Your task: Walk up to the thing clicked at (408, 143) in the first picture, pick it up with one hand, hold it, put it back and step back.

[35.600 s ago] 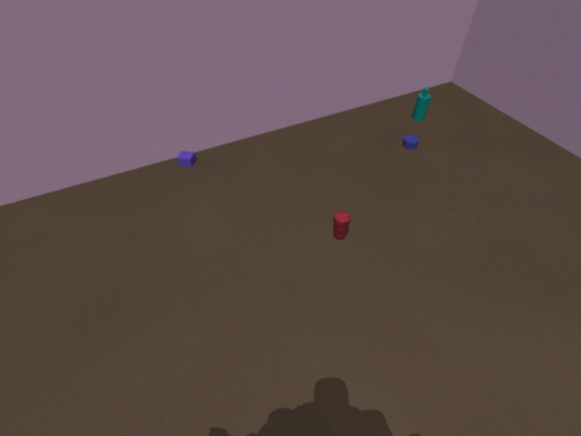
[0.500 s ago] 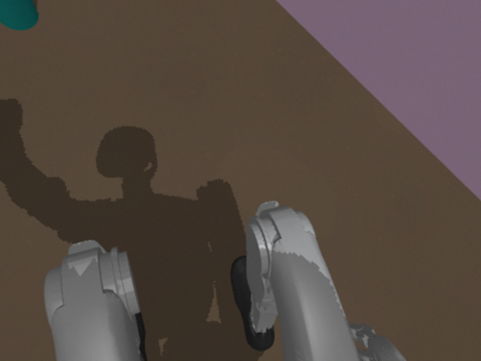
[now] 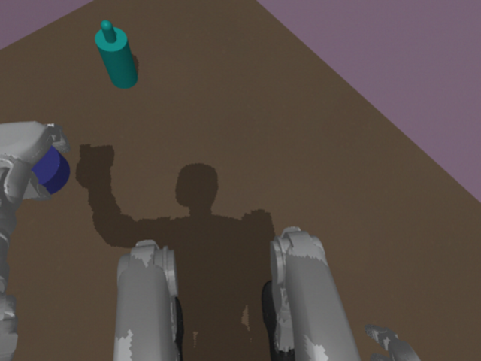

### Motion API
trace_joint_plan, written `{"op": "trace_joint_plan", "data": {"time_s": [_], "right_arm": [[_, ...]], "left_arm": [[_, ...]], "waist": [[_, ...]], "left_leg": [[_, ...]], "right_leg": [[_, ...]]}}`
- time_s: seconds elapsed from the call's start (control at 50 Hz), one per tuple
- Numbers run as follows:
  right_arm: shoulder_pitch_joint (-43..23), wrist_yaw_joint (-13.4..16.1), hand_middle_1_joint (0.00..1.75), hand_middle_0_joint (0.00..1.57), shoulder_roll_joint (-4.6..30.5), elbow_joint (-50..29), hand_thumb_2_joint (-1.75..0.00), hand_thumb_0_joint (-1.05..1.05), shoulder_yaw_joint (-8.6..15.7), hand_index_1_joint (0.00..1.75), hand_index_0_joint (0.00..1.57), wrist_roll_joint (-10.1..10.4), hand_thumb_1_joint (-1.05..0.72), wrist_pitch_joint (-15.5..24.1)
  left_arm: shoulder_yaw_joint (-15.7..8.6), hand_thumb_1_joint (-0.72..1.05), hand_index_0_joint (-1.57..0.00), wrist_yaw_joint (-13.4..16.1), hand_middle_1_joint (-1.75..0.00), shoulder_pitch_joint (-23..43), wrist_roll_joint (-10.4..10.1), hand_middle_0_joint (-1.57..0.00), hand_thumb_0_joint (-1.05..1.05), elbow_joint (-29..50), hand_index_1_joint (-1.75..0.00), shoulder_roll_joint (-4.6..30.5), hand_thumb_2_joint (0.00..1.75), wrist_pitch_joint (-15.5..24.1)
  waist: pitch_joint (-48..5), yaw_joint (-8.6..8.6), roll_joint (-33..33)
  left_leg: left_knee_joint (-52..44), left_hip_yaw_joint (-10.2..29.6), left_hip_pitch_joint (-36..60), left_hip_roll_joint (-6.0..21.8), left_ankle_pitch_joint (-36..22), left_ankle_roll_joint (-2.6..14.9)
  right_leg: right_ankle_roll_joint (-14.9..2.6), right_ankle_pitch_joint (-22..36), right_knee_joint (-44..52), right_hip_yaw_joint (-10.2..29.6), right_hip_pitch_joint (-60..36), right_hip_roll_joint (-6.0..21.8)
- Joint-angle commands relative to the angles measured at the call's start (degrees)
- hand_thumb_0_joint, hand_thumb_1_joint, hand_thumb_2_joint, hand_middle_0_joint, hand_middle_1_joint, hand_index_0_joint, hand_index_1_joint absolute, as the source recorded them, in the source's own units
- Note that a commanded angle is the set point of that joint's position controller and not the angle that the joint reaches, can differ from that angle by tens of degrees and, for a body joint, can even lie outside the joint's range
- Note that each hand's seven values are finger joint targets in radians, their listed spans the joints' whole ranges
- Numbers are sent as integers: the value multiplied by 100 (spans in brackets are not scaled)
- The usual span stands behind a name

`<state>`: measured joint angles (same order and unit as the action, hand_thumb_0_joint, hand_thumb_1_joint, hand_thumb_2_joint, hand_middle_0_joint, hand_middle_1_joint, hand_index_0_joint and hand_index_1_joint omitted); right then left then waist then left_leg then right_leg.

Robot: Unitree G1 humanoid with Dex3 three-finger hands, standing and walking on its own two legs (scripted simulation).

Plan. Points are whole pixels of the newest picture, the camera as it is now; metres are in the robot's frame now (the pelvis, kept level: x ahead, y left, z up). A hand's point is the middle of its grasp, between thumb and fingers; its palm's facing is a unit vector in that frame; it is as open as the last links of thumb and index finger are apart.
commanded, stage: lift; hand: left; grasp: from above
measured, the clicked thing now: (37, 168) +0.45 +0.33 -0.13
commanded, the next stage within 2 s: hold in 1.12 s
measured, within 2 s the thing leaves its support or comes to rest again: neither
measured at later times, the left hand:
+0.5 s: hand out of the picture +0.35 +0.27 +0.11, palm faces -0.44 -0.12 -0.89, open 9.8 cm
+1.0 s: hand out of the picture +0.36 +0.25 +0.23, palm faces -0.42 -0.11 -0.90, open 9.8 cm
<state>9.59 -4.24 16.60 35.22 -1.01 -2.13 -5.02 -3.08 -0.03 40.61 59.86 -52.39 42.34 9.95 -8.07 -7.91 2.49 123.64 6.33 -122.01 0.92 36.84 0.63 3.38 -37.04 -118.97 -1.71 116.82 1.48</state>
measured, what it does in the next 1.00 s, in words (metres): rises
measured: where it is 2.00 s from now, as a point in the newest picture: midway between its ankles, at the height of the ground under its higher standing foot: (226, 348)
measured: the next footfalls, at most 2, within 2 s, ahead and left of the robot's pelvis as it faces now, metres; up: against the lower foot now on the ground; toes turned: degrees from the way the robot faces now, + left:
none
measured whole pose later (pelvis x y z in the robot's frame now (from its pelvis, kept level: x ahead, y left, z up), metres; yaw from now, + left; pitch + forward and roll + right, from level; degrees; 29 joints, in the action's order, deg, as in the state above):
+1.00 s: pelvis +0.05 -0.01 +0.30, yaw +4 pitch +12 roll -1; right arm 13.9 3.0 13.9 43.7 2.0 2.1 1.3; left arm 9.4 8.1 20.2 56.2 -48.7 24.1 -0.2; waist -5.7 -3.7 1.9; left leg 57.9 0.0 -45.9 3.0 23.8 -0.6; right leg 2.0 -22.9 -55.6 0.0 44.6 1.2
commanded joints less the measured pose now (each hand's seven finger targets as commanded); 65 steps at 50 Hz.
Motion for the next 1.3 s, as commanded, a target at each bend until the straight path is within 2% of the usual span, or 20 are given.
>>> {"op": "trace_joint_plan", "data": {"time_s": [0.0,0.1,0.18,0.22,0.3,0.32,0.36,0.46,0.52,0.6,0.64,0.7,0.72,0.8,0.86,0.94,0.98,1.08,1.16,1.28], "right_arm": [[906,201,30,20,1209,-302,-90,0,526,30,20,104,-90,76],[721,324,30,20,1120,-332,-90,0,577,30,20,181,-90,103],[574,413,30,20,1009,-290,-90,0,574,30,20,226,-90,138],[518,456,30,20,962,-306,-90,0,560,30,20,259,-90,153],[387,544,30,20,823,-278,-89,0,526,30,20,310,-89,205],[331,570,30,20,812,-270,-89,0,528,30,20,318,-90,233],[341,625,30,20,778,-220,-89,0,520,30,20,341,-89,300],[291,762,30,20,674,-83,-90,0,472,30,20,386,-90,505],[296,785,30,20,631,-59,-90,0,482,30,20,403,-90,617],[309,795,30,20,583,-4,-90,0,497,30,20,423,-90,737],[352,803,30,20,593,53,-90,0,520,30,20,424,-90,771],[362,806,30,20,574,105,-90,0,526,30,20,432,-90,818],[406,808,30,20,543,126,-90,0,507,30,20,432,-90,827],[511,811,30,20,571,240,-90,0,550,30,20,420,-90,851],[512,808,30,20,570,274,-89,0,562,30,20,425,-89,841],[477,798,30,20,556,278,-89,0,562,30,20,441,-90,833],[461,791,30,20,518,269,-89,0,568,30,20,436,-90,825],[475,776,30,20,532,221,-89,0,593,30,20,448,-90,805],[474,783,30,20,542,232,-89,0,587,30,20,466,-89,787],[411,781,30,20,533,249,-89,0,597,30,20,473,-89,747]], "left_arm": [[-512,61,-92,239,-93,1640,-243,-84,0,1701,-85,1667,73,-73],[-489,59,-89,226,-93,1183,-347,-82,0,2137,-85,1480,72,-242],[-285,59,-90,186,-92,752,-445,-83,0,2379,-84,1083,73,-424],[-363,56,-88,205,-93,530,-485,-80,0,2607,-85,1151,73,-504],[-117,58,-89,213,-91,61,-566,-82,0,2641,-84,729,73,-653],[-202,56,-88,236,-92,36,-594,-81,0,2767,-84,834,74,-670],[-80,55,-87,245,-91,-51,-560,-80,0,2850,-84,631,73,-686],[92,54,-86,329,-91,-292,-576,-79,0,2419,-84,365,71,-658],[220,56,-88,434,-91,-567,-537,-80,0,2238,-83,128,69,-663],[419,58,-89,623,-93,-481,-432,-81,0,2138,-85,-110,70,-663],[314,56,-87,725,-93,-448,-365,-79,0,2098,-84,26,69,-671],[470,58,-89,866,-93,-350,-293,-80,0,1924,-84,-140,68,-699],[561,58,-89,908,-93,-272,-281,-81,0,1850,-85,-233,69,-722],[682,58,-88,1063,-96,-77,-271,-80,0,1737,-87,-394,72,-869],[654,58,-89,1131,-93,-140,-309,-81,0,1578,-85,-341,73,-999],[715,58,-90,1082,-91,-263,-362,-83,0,1308,-84,-408,75,-1093],[864,58,-89,1031,-91,-371,-403,-82,0,1180,-83,-645,72,-1122],[877,59,-91,886,-89,-329,-456,-84,0,1421,-82,-643,73,-1128],[889,62,-94,843,-89,-256,-453,-87,0,1493,-82,-671,74,-1065],[910,58,-90,884,-88,-210,-286,-83,0,1645,-81,-664,72,-1013]], "waist": [[-3976,3,1352],[-3976,121,1253],[-3706,149,1168],[-3743,240,1180],[-3148,206,812],[-3136,259,762],[-3076,247,743],[-2232,221,391],[-2069,277,278],[-1843,272,285],[-1914,347,368],[-1739,359,339],[-1700,287,268],[-1728,304,297],[-1697,414,175],[-1422,462,160],[-1307,447,52],[-1418,544,151],[-1332,504,84],[-1249,556,49]], "left_leg": [[-2266,-85,3766,-65,-471,112],[-2833,-93,4427,-30,-606,93],[-3358,-77,5007,22,-733,79],[-3644,-143,5285,16,-822,65],[-4206,-250,5523,20,-514,68],[-4324,-301,5615,9,-434,73],[-4651,-253,5928,26,-393,52],[-5316,-300,6221,-10,-226,62],[-5680,-324,6580,-23,-386,46],[-6100,-398,6982,-47,-515,20],[-6303,-440,7281,-67,-685,-2],[-6643,-474,7622,-94,-760,-23],[-6674,-508,7713,-103,-915,-28],[-7061,-507,8303,-66,-1403,-58],[-7311,-548,8604,-86,-1746,-64],[-7667,-570,8852,-86,-1896,-69],[-7821,-578,8952,-98,-1954,-66],[-8161,-613,9491,-90,-2389,-91],[-8378,-629,9790,-78,-2624,-89],[-8634,-646,10126,-98,-2914,-104]], "right_leg": [[-493,894,1576,-410,-2103,-225],[-465,980,2089,-342,-2684,-215],[-438,1046,2618,-304,-3120,-222],[-435,1097,2921,-267,-3569,-224],[-417,854,3648,-189,-4188,-248],[-414,761,3869,-142,-4397,-244],[-415,778,4081,-115,-4691,-248],[-398,596,4944,37,-5376,-256],[-406,669,5372,90,-5845,-259],[-411,659,5909,179,-6270,-274],[-408,763,6133,218,-6562,-289],[-408,833,6445,240,-6817,-304],[-403,919,6543,244,-6916,-320],[-387,1478,6854,198,-7333,-319],[-377,1782,7109,205,-7794,-314],[-368,1922,7400,195,-8082,-312],[-367,1969,7559,193,-8229,-317],[-373,2349,7828,171,-8677,-328],[-382,2548,8001,150,-8833,-332],[-383,2788,8252,179,-9079,-329]]}}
